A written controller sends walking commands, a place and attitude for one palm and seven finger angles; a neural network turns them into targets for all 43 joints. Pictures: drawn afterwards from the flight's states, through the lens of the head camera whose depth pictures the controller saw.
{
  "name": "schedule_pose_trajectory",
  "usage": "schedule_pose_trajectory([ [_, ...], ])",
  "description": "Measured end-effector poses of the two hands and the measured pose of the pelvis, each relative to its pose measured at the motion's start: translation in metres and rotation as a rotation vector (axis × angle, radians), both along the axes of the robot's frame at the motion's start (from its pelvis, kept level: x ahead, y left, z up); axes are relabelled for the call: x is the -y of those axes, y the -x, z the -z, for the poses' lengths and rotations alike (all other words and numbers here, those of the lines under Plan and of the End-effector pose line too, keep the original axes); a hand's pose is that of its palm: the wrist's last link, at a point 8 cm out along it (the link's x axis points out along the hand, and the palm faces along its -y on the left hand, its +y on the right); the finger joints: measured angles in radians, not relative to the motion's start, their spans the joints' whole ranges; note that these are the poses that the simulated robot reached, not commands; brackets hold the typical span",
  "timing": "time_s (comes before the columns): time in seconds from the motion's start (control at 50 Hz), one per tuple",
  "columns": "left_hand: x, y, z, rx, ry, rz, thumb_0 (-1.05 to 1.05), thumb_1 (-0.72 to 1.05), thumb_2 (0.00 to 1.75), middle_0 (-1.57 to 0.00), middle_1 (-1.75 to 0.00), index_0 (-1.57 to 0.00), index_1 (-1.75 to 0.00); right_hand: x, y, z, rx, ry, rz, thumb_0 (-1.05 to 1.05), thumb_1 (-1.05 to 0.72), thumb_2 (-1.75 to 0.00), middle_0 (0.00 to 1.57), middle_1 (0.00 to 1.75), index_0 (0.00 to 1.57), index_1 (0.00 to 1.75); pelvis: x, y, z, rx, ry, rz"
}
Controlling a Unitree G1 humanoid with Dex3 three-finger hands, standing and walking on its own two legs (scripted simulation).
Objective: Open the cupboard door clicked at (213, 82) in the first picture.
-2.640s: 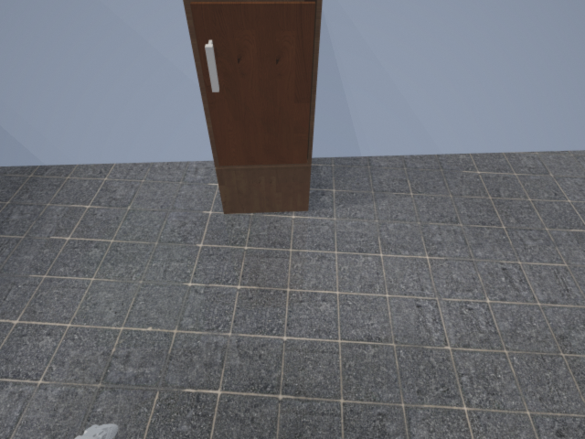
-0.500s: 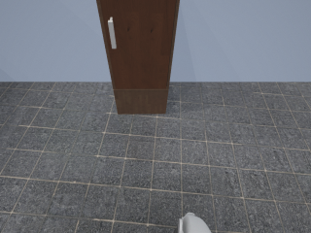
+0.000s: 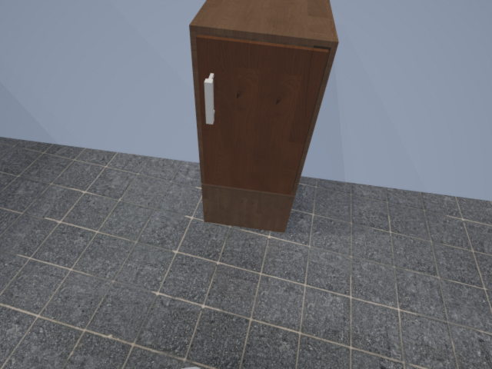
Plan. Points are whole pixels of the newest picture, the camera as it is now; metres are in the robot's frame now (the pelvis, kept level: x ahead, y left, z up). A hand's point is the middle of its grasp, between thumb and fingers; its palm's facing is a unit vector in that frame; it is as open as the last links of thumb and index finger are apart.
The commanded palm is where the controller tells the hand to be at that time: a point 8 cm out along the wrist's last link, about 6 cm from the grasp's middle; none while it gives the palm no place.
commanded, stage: take the last steps up to it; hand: left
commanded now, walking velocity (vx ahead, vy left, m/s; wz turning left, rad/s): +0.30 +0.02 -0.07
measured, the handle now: (210, 99) +0.85 +0.17 -0.03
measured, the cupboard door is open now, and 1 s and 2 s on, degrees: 0 0 0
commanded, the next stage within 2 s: come to a stop and stand still in 0.58 s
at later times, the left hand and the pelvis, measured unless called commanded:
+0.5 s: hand (172, 320) +0.24 +0.17 -0.17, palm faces -0.05 -0.97 -0.24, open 7.3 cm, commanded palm none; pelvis +0.18 -0.03 -0.01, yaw -3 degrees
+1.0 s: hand (183, 304) +0.28 +0.15 -0.18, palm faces +0.01 -0.99 -0.16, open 7.3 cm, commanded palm none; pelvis +0.27 -0.02 +0.00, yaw -3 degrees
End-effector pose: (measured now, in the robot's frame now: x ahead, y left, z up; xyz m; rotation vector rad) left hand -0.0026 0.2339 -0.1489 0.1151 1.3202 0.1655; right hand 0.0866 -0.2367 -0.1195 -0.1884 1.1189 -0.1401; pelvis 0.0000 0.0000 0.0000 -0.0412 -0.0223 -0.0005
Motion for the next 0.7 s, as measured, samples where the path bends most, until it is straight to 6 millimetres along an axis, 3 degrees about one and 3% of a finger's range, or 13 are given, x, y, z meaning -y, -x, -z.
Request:
schedule_pose_trajectory([
  [0.04,-0.005,0.007,0.01,-0.063,0.019,-0.021,-0.01,0.93,0.9,-0.19,-0.3,-0.2,-0.3,-0.01,-0.028,0.0,0.036,0.008,-0.021,0.0,-0.91,-0.9,0.19,0.29,0.2,0.3,-0.008,-0.018,0.006,0.005,-0.001,0.003],
  [0.08,-0.008,0.008,0.013,-0.126,0.03,-0.024,0.0,0.93,0.9,-0.19,-0.3,-0.2,-0.3,-0.019,-0.043,0.0,0.054,0.008,-0.026,0.0,-0.91,-0.9,0.19,0.3,0.2,0.3,-0.013,-0.032,0.007,0.009,-0.016,0.015],
  [0.16,-0.011,-0.016,0.003,-0.163,0.039,-0.006,0.0,0.92,0.9,-0.19,-0.3,-0.2,-0.3,-0.027,-0.042,-0.001,0.012,0.001,0.035,-0.01,-0.92,-0.9,0.2,0.3,0.2,0.3,-0.018,-0.057,-0.002,0.008,-0.028,0.027],
  [0.32,-0.001,-0.116,-0.013,-0.069,0.033,0.042,0.01,0.92,0.9,-0.19,-0.3,-0.2,-0.3,-0.017,-0.002,0.004,-0.23,-0.009,0.124,-0.01,-0.94,-0.9,0.2,0.3,0.2,0.3,-0.013,-0.108,-0.012,-0.004,-0.046,0.039],
  [0.42,0.006,-0.187,-0.017,-0.017,-0.022,0.096,0.02,0.94,0.9,-0.19,-0.3,-0.2,-0.3,-0.016,0.019,0.016,-0.38,-0.071,0.188,-0.01,-0.92,-0.9,0.2,0.3,0.2,0.3,0.006,-0.144,-0.007,0.001,-0.058,0.048],
  [0.5,0.021,-0.241,-0.011,0.068,-0.062,0.123,0.01,0.93,0.9,-0.19,-0.3,-0.2,-0.3,-0.008,0.018,0.035,-0.471,-0.121,0.211,0.0,-0.91,-0.9,0.2,0.3,0.2,0.3,0.027,-0.176,0.01,0.007,-0.065,0.046],
  [0.58,0.036,-0.262,-0.017,0.105,-0.059,0.096,0.0,0.92,0.9,-0.19,-0.3,-0.2,-0.3,0.005,-0.024,0.037,-0.453,-0.123,0.184,0.0,-0.91,-0.9,0.2,0.3,0.2,0.3,0.036,-0.198,0.006,0.015,-0.045,0.031],
  [0.7,0.046,-0.264,-0.021,0.031,-0.034,0.068,0.0,0.94,0.9,-0.2,-0.3,-0.2,-0.3,0.018,-0.13,0.022,-0.251,-0.094,0.137,0.0,-0.91,-0.9,0.19,0.3,0.2,0.3,0.038,-0.231,-0.008,-0.002,-0.038,0.022],
])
